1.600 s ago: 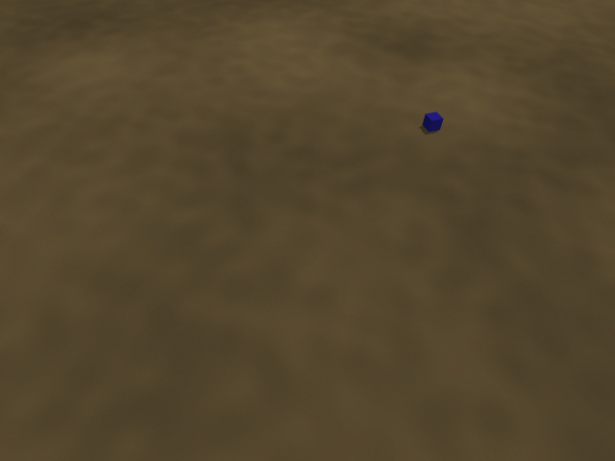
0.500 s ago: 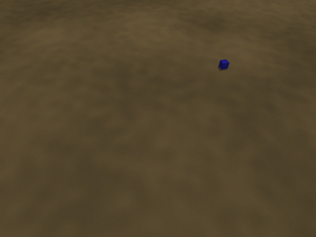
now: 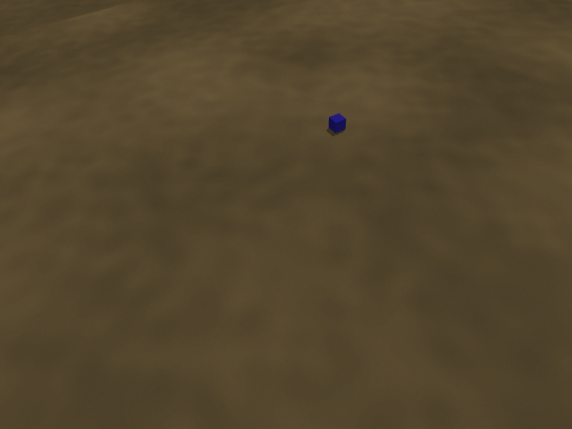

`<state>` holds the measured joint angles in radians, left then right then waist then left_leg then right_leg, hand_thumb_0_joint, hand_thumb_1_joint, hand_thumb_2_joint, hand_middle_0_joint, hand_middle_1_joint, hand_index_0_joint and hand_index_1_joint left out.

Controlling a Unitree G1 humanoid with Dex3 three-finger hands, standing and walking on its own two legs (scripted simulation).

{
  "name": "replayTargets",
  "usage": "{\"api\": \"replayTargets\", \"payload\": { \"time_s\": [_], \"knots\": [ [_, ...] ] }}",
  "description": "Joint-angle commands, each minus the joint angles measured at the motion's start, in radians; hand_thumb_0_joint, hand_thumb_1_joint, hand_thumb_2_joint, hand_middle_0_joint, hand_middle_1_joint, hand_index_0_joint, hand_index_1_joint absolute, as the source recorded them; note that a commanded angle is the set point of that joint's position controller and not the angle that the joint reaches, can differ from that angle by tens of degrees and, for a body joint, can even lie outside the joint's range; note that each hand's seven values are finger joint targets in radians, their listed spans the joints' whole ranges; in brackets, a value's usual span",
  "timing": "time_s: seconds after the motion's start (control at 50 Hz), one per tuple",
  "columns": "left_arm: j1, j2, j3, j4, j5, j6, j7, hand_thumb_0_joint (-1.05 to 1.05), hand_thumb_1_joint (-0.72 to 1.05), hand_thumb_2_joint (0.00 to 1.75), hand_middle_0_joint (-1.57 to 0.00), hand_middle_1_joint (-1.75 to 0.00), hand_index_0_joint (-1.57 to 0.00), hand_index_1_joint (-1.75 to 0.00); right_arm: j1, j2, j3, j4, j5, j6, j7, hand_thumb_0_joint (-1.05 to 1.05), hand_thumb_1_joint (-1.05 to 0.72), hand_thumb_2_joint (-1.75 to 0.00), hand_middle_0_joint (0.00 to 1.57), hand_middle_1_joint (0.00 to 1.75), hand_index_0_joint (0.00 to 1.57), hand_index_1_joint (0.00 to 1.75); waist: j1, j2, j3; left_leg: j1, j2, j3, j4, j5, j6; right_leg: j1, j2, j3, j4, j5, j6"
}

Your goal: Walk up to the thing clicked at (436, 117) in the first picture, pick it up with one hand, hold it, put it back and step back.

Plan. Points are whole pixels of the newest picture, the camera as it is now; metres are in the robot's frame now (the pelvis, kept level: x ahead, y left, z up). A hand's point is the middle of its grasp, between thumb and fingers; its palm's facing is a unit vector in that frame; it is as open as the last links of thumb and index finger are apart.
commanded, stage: walk up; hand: left
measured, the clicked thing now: (337, 123) +1.86 -0.11 -0.72
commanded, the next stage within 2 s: none
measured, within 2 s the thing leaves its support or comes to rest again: neither
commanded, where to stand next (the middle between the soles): +1.44 -0.25 m, yaw -12 degrees
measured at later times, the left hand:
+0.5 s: hand (180, 276) +0.41 +0.27 -0.12, palm faces -0.24 -0.91 -0.33, open 7.4 cm
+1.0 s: hand (244, 188) +0.65 +0.17 -0.11, palm faces -0.23 -0.90 -0.37, open 7.4 cm
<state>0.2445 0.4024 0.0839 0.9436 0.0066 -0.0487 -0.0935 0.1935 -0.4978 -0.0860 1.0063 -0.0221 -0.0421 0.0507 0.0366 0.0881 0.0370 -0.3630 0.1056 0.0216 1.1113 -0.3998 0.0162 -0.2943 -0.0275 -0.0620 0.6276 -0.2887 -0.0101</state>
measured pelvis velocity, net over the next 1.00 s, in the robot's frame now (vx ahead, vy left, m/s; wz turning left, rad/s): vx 0.53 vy -0.08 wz -0.23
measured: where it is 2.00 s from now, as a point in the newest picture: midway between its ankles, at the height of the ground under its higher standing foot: (352, 234)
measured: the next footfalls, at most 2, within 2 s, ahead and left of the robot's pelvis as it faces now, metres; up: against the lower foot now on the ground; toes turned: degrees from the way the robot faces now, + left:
left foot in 0.26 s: +0.31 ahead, +0.13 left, +0.00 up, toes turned +2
right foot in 0.68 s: +0.53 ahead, -0.19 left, +0.00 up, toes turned -16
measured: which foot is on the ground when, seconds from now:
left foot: up 0.00-0.24, down 0.26-0.72, up 0.74-1.00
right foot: down 0.00-0.28, up 0.30-0.66, down 0.68-1.00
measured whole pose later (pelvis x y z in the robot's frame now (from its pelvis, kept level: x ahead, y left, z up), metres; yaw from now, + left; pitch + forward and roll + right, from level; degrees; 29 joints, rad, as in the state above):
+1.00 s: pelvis +0.53 -0.08 +0.02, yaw -13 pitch -1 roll -1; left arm 0.29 0.38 0.04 0.87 0.00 -0.09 -0.07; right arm 0.26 -0.44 -0.06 0.90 -0.02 -0.05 0.08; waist 0.02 0.06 0.06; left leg -0.55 0.14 0.01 0.85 -0.21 -0.01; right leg -0.15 0.02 -0.05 0.42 -0.26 -0.04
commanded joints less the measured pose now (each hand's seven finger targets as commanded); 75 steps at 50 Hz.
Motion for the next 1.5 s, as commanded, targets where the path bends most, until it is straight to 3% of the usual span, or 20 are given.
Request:
{"api": "replayTargets", "payload": {
  "time_s": [0.0,0.14,0.22,0.26,0.28,0.32,0.38,0.44,0.6,0.66,0.7,0.8,0.92,1.04,1.12,1.16,1.18,1.26,1.38,1.48],
  "knots": [
    [-0.044,0.314,0.064,-0.087,-0.008,-0.037,0.035,0.00,0.90,0.90,-0.20,-0.30,-0.20,-0.30,0.017,-0.176,-0.039,-0.105,0.008,-0.036,0.023,0.00,-0.90,-0.90,0.20,0.30,0.20,0.30,-0.033,-0.250,0.040,-0.174,0.054,-0.037,-0.116,0.105,-0.005,0.046,-0.199,0.343,-0.456,-0.295,-0.168],
    [-0.034,0.314,0.062,-0.141,0.011,-0.056,0.030,0.00,0.90,0.90,-0.20,-0.30,-0.20,-0.30,-0.067,-0.125,-0.050,-0.191,-0.002,-0.050,0.039,0.00,-0.90,-0.90,0.20,0.30,0.20,0.30,-0.017,-0.165,0.021,-0.026,0.025,0.024,-0.474,0.260,-0.024,0.019,-0.190,0.230,-0.406,-0.131,-0.175],
    [-0.015,0.252,0.034,-0.148,0.013,-0.050,0.028,0.00,0.90,0.90,-0.20,-0.30,-0.20,-0.30,0.191,-0.167,-0.088,-0.126,-0.008,-0.069,0.014,0.00,-0.90,-0.90,0.20,0.30,0.20,0.30,-0.153,0.002,-0.101,0.470,-0.058,0.068,-0.564,0.170,0.021,-0.166,-0.098,0.122,0.047,0.159,-0.120],
    [0.055,0.161,0.002,-0.150,-0.011,-0.044,0.043,0.00,0.90,0.90,-0.20,-0.30,-0.20,-0.30,0.300,-0.293,-0.117,-0.140,-0.016,-0.087,-0.012,0.00,-0.90,-0.90,0.20,0.30,0.20,0.30,-0.167,0.213,-0.133,0.581,0.350,-0.682,-0.935,-0.359,0.143,-0.487,0.130,0.110,0.578,-0.187,-0.049],
    [0.058,0.249,0.005,-0.140,0.002,-0.044,0.054,0.00,0.90,0.90,-0.20,-0.30,-0.20,-0.30,0.186,-0.315,-0.122,-0.169,0.020,-0.084,-0.009,0.00,-0.90,-0.90,0.20,0.30,0.20,0.30,-0.124,0.093,-0.116,0.452,0.405,-0.759,-0.987,-0.436,0.226,-0.451,0.042,0.215,0.663,-0.167,-0.066],
    [0.041,0.276,0.015,-0.097,-0.014,-0.047,0.042,0.00,0.90,0.90,-0.20,-0.30,-0.20,-0.30,0.071,-0.221,-0.080,-0.197,0.022,-0.086,-0.009,0.00,-0.90,-0.90,0.20,0.30,0.20,0.30,-0.066,-0.011,-0.005,0.294,0.279,-0.394,-0.917,-0.228,0.177,-0.402,-0.041,0.202,0.573,-0.036,-0.040],
    [0.034,0.247,0.020,-0.083,-0.008,-0.034,0.016,0.00,0.90,0.90,-0.20,-0.30,-0.20,-0.30,0.077,-0.177,-0.054,-0.187,0.017,-0.095,-0.010,0.00,-0.90,-0.90,0.20,0.30,0.20,0.30,-0.059,0.038,0.013,0.204,0.213,-0.154,-0.922,0.022,0.168,-0.307,-0.081,0.156,0.399,0.003,0.000],
    [-0.072,0.210,0.012,-0.127,-0.004,-0.027,-0.005,0.00,0.90,0.90,-0.20,-0.30,-0.20,-0.30,0.101,-0.202,-0.058,-0.191,0.008,-0.099,-0.007,0.00,-0.90,-0.90,0.20,0.30,0.20,0.30,-0.078,0.055,0.025,0.246,0.233,-0.071,-0.937,0.155,0.208,-0.313,-0.095,0.109,0.214,0.019,0.018],
    [-0.202,0.190,0.016,-0.132,0.002,-0.018,-0.018,0.00,0.90,0.90,-0.20,-0.30,-0.20,-0.30,0.121,-0.215,-0.056,-0.178,0.013,-0.071,-0.008,0.00,-0.90,-0.90,0.20,0.30,0.20,0.30,-0.081,0.001,0.008,0.265,0.172,0.081,-0.823,0.281,0.133,-0.106,-0.020,-0.024,-0.056,0.189,-0.031],
    [0.056,0.266,0.060,-0.058,0.008,-0.028,0.012,0.00,0.90,0.90,-0.20,-0.30,-0.20,-0.30,0.137,-0.154,-0.025,-0.186,0.011,-0.062,-0.016,0.00,-0.90,-0.90,0.20,0.30,0.20,0.30,0.076,-0.187,-0.133,0.093,0.084,0.145,-0.350,0.419,0.072,0.348,0.016,0.013,-0.110,0.080,-0.072],
    [0.174,0.428,0.096,-0.067,-0.010,-0.036,0.038,0.00,0.90,0.90,-0.20,-0.30,-0.20,-0.30,0.183,-0.134,-0.009,-0.208,0.030,-0.057,-0.019,0.00,-0.90,-0.90,0.20,0.30,0.20,0.30,0.105,-0.412,-0.214,-0.299,-0.106,0.058,0.078,-0.114,0.011,0.563,-0.373,0.794,-0.369,-0.239,-0.243],
    [-0.034,0.278,0.048,-0.123,-0.027,-0.049,0.054,0.00,0.90,0.90,-0.20,-0.30,-0.20,-0.30,0.196,-0.136,-0.012,-0.130,0.023,-0.035,-0.014,0.00,-0.90,-0.90,0.20,0.30,0.20,0.30,-0.032,-0.227,-0.022,-0.156,0.040,-0.072,-0.007,0.108,0.013,0.131,-0.196,0.291,-0.361,0.080,-0.168],
    [0.007,0.287,0.053,-0.149,-0.006,-0.076,0.051,0.00,0.90,0.90,-0.20,-0.30,-0.20,-0.30,0.075,-0.126,-0.030,-0.171,-0.002,-0.025,0.025,0.00,-0.90,-0.90,0.20,0.30,0.20,0.30,-0.007,-0.202,0.019,-0.220,0.053,-0.028,-0.244,0.197,-0.038,0.083,-0.205,0.227,-0.442,-0.109,-0.211],
    [0.032,0.292,0.050,-0.147,-0.002,-0.072,0.046,0.00,0.90,0.90,-0.20,-0.30,-0.20,-0.30,-0.038,-0.095,-0.032,-0.197,0.000,-0.053,0.041,0.00,-0.90,-0.90,0.20,0.30,0.20,0.30,0.008,-0.190,0.012,-0.056,0.009,0.034,-0.525,0.291,-0.011,0.112,-0.194,0.140,-0.348,0.093,-0.185],
    [0.054,0.247,0.020,-0.148,-0.001,-0.058,0.055,0.00,0.90,0.90,-0.20,-0.30,-0.20,-0.30,0.215,-0.165,-0.070,-0.120,-0.010,-0.062,0.020,0.00,-0.90,-0.90,0.20,0.30,0.20,0.30,-0.128,-0.007,-0.114,0.389,-0.063,0.059,-0.611,0.172,0.058,-0.019,-0.098,0.032,0.117,0.342,-0.114],
    [0.122,0.198,-0.001,-0.153,-0.024,-0.049,0.069,0.00,0.90,0.90,-0.20,-0.30,-0.20,-0.30,0.295,-0.298,-0.101,-0.150,-0.001,-0.067,-0.003,0.00,-0.90,-0.90,0.20,0.30,0.20,0.30,-0.148,0.175,-0.190,0.585,0.350,-0.677,-0.861,-0.070,0.222,-0.399,0.094,0.061,0.554,-0.228,-0.044],
    [0.068,0.273,0.005,-0.129,-0.012,-0.046,0.080,0.00,0.90,0.90,-0.20,-0.30,-0.20,-0.30,0.243,-0.291,-0.104,-0.155,0.034,-0.063,-0.004,0.00,-0.90,-0.90,0.20,0.30,0.20,0.30,-0.139,0.043,-0.139,0.479,0.359,-0.652,-0.866,-0.100,0.262,-0.402,0.016,0.161,0.637,-0.199,-0.053],
    [0.132,0.254,0.005,-0.068,-0.019,-0.037,0.055,0.00,0.90,0.90,-0.20,-0.30,-0.20,-0.30,0.093,-0.169,-0.042,-0.194,0.036,-0.069,-0.014,0.00,-0.90,-0.90,0.20,0.30,0.20,0.30,-0.038,0.036,-0.010,0.217,0.191,-0.188,-0.858,0.201,0.169,-0.269,-0.084,0.129,0.447,-0.037,-0.025],
    [0.009,0.216,0.011,-0.106,0.003,-0.021,0.019,0.00,0.90,0.90,-0.20,-0.30,-0.20,-0.30,0.109,-0.184,-0.044,-0.210,0.025,-0.078,-0.010,0.00,-0.90,-0.90,0.20,0.30,0.20,0.30,-0.060,0.050,0.028,0.249,0.169,-0.105,-0.904,0.204,0.214,-0.307,-0.104,0.054,0.199,0.060,0.014],
    [-0.079,0.188,0.020,-0.116,0.001,-0.028,0.010,0.00,0.90,0.90,-0.20,-0.30,-0.20,-0.30,0.103,-0.178,-0.039,-0.214,0.026,-0.071,-0.008,0.00,-0.90,-0.90,0.20,0.30,0.20,0.30,-0.060,0.031,0.036,0.196,0.126,-0.023,-0.832,0.337,0.160,-0.132,-0.056,-0.001,-0.025,0.207,-0.008]
  ]
}}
